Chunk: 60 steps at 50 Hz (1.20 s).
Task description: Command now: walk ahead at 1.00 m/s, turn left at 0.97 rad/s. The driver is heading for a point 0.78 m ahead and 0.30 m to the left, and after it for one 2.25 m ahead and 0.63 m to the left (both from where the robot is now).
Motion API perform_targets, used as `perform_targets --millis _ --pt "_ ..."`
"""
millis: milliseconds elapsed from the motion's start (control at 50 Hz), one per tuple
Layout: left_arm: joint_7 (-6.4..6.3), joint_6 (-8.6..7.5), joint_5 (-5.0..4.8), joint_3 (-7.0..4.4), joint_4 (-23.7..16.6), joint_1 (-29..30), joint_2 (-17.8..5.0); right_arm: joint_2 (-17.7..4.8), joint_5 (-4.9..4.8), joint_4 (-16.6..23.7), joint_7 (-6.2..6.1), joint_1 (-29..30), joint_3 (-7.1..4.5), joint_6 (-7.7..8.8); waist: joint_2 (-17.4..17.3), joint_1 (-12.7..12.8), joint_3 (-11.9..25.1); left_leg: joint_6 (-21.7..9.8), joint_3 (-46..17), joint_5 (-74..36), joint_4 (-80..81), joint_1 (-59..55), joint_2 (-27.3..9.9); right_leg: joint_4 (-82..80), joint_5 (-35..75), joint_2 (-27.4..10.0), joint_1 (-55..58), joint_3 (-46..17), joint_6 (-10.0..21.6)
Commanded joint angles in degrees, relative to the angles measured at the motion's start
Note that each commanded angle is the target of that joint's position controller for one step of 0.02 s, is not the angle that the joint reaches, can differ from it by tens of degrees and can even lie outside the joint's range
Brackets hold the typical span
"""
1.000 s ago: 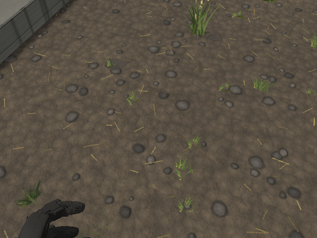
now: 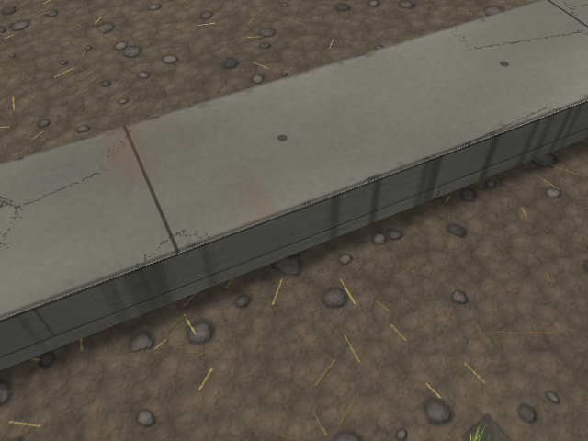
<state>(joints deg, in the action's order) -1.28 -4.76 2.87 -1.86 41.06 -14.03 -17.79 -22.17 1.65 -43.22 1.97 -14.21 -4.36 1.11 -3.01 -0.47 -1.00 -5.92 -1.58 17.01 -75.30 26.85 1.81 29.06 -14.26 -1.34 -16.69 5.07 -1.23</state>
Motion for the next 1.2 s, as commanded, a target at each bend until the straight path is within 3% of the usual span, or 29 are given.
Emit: perform_targets --millis 20,140,200,240,280,300,320,340,380,440,500,600,640,660,680,700,720,740,780,920,960,1000,1020,1060,1080,1100,1120,1140,1200 --pt "0.85 -1.88 -1.45 -0.71 2.10 -8.29 -1.83 2.55 0.59 7.89 1.71 5.27 1.70 -1.18 7.88 1.40 -0.05 0.55 -2.91 -1.95 -0.67 19.07 -7.52 -17.02 2.94 -15.57 13.96 -14.90 5.80" --pt "1.38 -3.38 -1.22 -1.20 4.39 -6.41 -4.38 1.96 0.16 13.36 3.63 16.53 3.07 -1.49 5.58 -0.36 -6.11 -0.17 5.36 -17.40 19.64 14.17 -6.09 -23.23 22.88 -10.14 8.94 6.40 2.94" --pt "0.80 -3.11 -1.26 -1.86 5.69 -10.45 -7.97 2.35 0.15 13.27 3.98 18.93 3.51 -1.21 6.26 -0.30 -6.15 -3.39 13.01 -16.02 29.35 5.94 -0.76 -17.50 58.69 -10.20 14.45 11.30 0.56" --pt "-0.18 -1.41 -1.22 -2.85 5.26 -10.59 -11.21 -0.40 0.22 10.74 3.13 12.39 2.49 -0.69 8.75 -4.65 -0.68 -5.15 13.70 -11.92 32.17 -2.88 3.03 -6.71 72.95 -11.71 18.99 11.03 0.53" --pt "-0.52 0.55 -0.76 -3.40 3.30 -6.22 -13.06 -5.01 -0.02 3.97 1.74 -9.65 -0.17 0.10 9.31 -14.67 9.37 -8.90 8.30 -7.88 35.71 -27.34 5.14 21.60 72.72 -13.87 11.28 8.66 2.57" --pt "0.39 0.90 -0.03 -3.25 3.18 -6.29 -10.83 -7.30 -0.70 1.32 0.08 -13.26 -1.94 -0.04 2.67 -13.56 9.44 -10.35 2.16 -2.90 38.77 -38.29 2.91 42.12 29.69 -7.34 -1.69 8.39 1.98" --pt "1.35 0.32 0.07 -1.50 -1.95 -9.24 -3.82 -14.02 0.12 3.26 -0.71 -6.50 -3.28 -1.33 -12.12 -4.23 9.76 -17.73 -24.80 -6.78 41.46 -48.63 -10.52 65.11 -15.45 2.08 -25.29 5.94 -1.23" --pt "1.18 -1.13 -0.75 -1.32 -6.47 -3.99 -6.79 -14.64 0.27 5.38 -0.87 -9.35 -3.87 -1.86 -4.33 -7.78 18.58 -23.34 -41.60 4.17 53.24 -52.81 -15.11 68.14 -12.67 1.90 -32.90 -7.27 -0.81" --pt "1.22 -2.51 -0.82 -0.60 -6.83 0.47 -7.01 -9.37 -0.42 3.37 -1.66 -6.26 -3.00 -0.87 6.09 -3.05 2.68 -18.56 -38.56 3.11 62.56 -34.72 -13.97 54.06 -5.62 -3.39 -32.03 -9.20 -0.43" --pt "0.89 0.46 1.63 -0.15 -5.59 -2.13 -5.98 -5.45 -1.08 3.01 -2.35 -2.42 -1.25 1.72 8.67 3.40 -1.16 -16.73 -26.59 -13.78 62.66 -16.20 -7.64 43.15 -9.64 -6.38 -20.36 -9.53 -2.99" --pt "1.55 1.46 1.14 1.28 -9.79 6.73 -2.27 -5.84 -0.97 2.83 -1.88 -1.26 -1.23 3.30 6.62 3.13 -4.72 -14.28 -19.86 -19.41 64.55 -3.44 -1.85 26.42 -2.99 -6.02 -12.83 -6.04 -3.96" --pt "0.96 1.26 -1.81 1.47 -10.13 7.27 -2.67 -6.69 -1.47 2.00 -1.31 -2.40 -2.30 3.58 -0.40 1.17 2.41 -7.12 -18.14 -37.43 55.31 -7.62 0.04 9.31 14.71 -0.31 3.85 -6.18 -1.38" --pt "-0.55 0.89 -1.51 -0.78 -6.91 -6.98 -7.25 -7.69 -0.99 3.94 -1.25 3.00 -2.47 3.78 2.44 10.67 11.58 -4.14 -19.38 -50.98 35.04 -8.55 1.49 7.75 9.25 1.94 18.81 -6.04 0.89" --pt "-1.56 0.66 -0.97 -2.24 -3.17 -20.60 -9.65 -6.22 -0.99 5.30 -0.96 7.42 -2.01 4.21 4.81 18.32 15.83 -2.34 -16.73 -45.60 18.21 -1.96 4.35 3.74 7.74 1.29 32.66 -4.30 0.71" --pt "-2.26 -0.03 0.82 -3.02 0.74 -28.31 -11.81 4.12 -0.81 8.29 -1.33 12.17 0.71 5.41 16.15 19.26 13.73 -1.44 -12.57 0.95 -1.59 13.44 10.10 -1.38 3.78 -11.32 41.72 -16.05 1.14" --pt "-1.35 -0.08 2.27 -2.68 -1.74 -19.23 -13.16 8.42 -2.05 11.13 -2.59 2.32 2.86 5.36 21.82 6.36 13.83 -1.35 -9.62 13.02 -10.92 23.35 8.84 -8.29 10.79 -25.16 40.45 -43.31 2.62" --pt "-1.22 0.11 1.87 -3.35 -4.96 -7.42 -11.19 5.12 -0.93 8.75 -2.58 -5.07 2.72 3.87 17.63 1.46 16.85 -0.88 -6.91 5.72 -18.93 24.91 4.29 -13.84 -12.96 -28.35 32.78 -56.48 11.58" --pt "-0.88 0.44 0.82 -2.46 -5.93 -1.33 -5.23 3.43 1.10 7.58 -2.45 -2.78 2.75 2.44 7.93 0.56 10.22 0.06 -5.11 1.18 -21.14 24.30 0.20 -15.58 -26.54 -24.13 23.56 -49.73 12.81" --pt "0.33 -0.33 0.65 -1.20 -1.09 -4.02 -1.74 5.58 2.48 11.71 -0.84 4.82 3.23 1.78 5.07 0.53 1.57 0.30 -5.87 0.83 -29.39 29.06 0.09 -15.56 -17.49 -18.60 12.58 -33.96 10.70" --pt "1.98 -3.40 0.13 -1.11 12.09 -13.88 -2.11 13.70 0.59 25.74 -4.11 28.87 6.32 -0.26 9.57 0.14 -8.08 -2.75 -4.50 19.30 -51.99 59.08 1.53 -26.18 1.25 -18.24 10.49 -11.34 9.87" --pt "1.77 -2.70 -1.21 0.67 17.26 -20.35 3.09 15.27 -0.29 28.66 -3.97 37.27 8.18 1.49 3.64 2.06 -10.37 -4.19 1.83 24.55 -37.64 60.32 -0.75 -29.51 11.60 -12.72 14.27 -1.33 7.04" --pt "-0.25 -0.57 -3.68 0.65 17.51 -18.65 1.36 16.47 -0.85 31.36 -0.68 32.69 10.20 1.34 5.21 -2.05 -4.41 -5.08 10.20 13.33 -10.04 27.37 -6.43 -41.16 20.90 -9.82 1.52 5.47 8.35" --pt "-0.14 -0.59 -5.42 1.52 14.37 -18.54 1.52 13.31 -1.03 26.49 0.65 29.70 8.76 1.00 -0.71 -0.79 5.95 -3.99 17.82 2.66 -5.73 1.11 -0.27 -36.76 51.33 -8.00 -5.88 4.47 11.55" --pt "1.14 -2.67 -4.89 -3.49 10.19 -16.19 -17.39 7.47 -0.28 20.53 -0.32 4.00 5.03 -0.88 14.09 -12.40 24.91 -3.25 13.02 12.81 -1.20 -16.27 5.76 -10.16 110.85 -15.19 10.55 1.47 12.83" --pt "1.74 -2.92 -5.37 -6.28 8.31 -11.64 -21.38 3.82 0.58 17.76 -0.89 -6.41 2.55 -1.53 15.26 -18.28 31.45 -5.02 3.95 14.04 7.71 -21.87 5.00 10.33 114.31 -16.00 13.95 -1.54 10.53" --pt "3.81 -3.64 -6.83 -6.16 4.07 -9.68 -16.38 -3.23 0.59 14.20 -1.46 -10.80 0.10 -0.71 0.64 -17.13 34.04 -7.94 -21.84 27.75 25.91 -30.59 -3.18 32.68 81.64 -7.43 0.02 -5.83 7.79" --pt "5.63 -4.83 -3.97 -5.72 0.19 -5.57 -8.28 -7.82 -0.76 12.03 -2.05 -9.60 -1.96 -0.26 -14.19 -13.11 33.53 -10.18 -51.73 23.31 49.23 -34.75 -14.91 64.86 9.90 7.55 -16.78 -10.82 4.20" --pt "4.86 -5.23 -2.56 -4.36 -2.04 -5.70 -0.05 -5.09 -0.97 10.46 -1.58 -5.02 -2.22 0.41 -6.88 -8.41 30.53 -8.96 -56.87 12.86 51.43 -33.04 -16.86 84.19 7.30 7.65 -25.74 -21.06 5.34" --pt "2.13 -2.36 0.04 1.03 -8.17 2.49 12.74 7.11 0.32 -3.24 -1.37 -3.61 0.38 3.96 7.22 1.24 2.86 -5.86 -29.40 -1.45 45.58 -12.24 -10.91 85.45 1.67 1.11 -39.31 -16.69 8.21"
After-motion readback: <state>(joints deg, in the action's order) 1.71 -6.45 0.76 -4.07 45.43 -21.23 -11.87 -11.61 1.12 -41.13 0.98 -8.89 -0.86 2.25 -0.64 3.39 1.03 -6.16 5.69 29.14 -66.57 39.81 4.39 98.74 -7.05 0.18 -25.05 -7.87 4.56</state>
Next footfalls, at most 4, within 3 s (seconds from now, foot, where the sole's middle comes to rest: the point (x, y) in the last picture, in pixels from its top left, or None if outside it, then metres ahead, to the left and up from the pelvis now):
0.30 left None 0.44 0.08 -0.77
0.68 right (281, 298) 0.83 0.07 -0.77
1.08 left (91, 240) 0.89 0.52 -0.59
1.54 right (37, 143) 1.24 0.75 -0.58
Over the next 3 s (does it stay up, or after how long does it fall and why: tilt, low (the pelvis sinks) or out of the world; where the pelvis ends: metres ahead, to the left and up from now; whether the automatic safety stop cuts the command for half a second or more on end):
stays up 2.27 0.97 0.19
